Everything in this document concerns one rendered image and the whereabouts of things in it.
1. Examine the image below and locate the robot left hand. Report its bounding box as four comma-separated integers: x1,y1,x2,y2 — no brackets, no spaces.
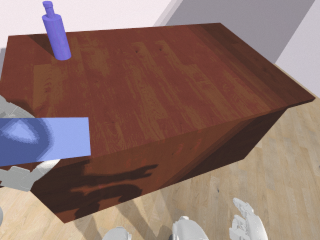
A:
0,95,60,192

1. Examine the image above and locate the robot right hand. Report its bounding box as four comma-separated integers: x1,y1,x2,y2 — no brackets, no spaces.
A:
229,197,268,240

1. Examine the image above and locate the robot right shin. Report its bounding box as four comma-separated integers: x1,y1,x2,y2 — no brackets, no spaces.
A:
179,216,189,220

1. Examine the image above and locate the sponge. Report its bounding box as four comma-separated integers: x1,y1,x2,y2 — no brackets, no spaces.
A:
0,117,91,167

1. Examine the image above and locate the table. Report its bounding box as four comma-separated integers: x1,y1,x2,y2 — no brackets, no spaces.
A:
0,22,316,224

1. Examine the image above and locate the robot right thigh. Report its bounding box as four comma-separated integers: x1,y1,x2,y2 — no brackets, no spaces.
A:
172,219,209,240

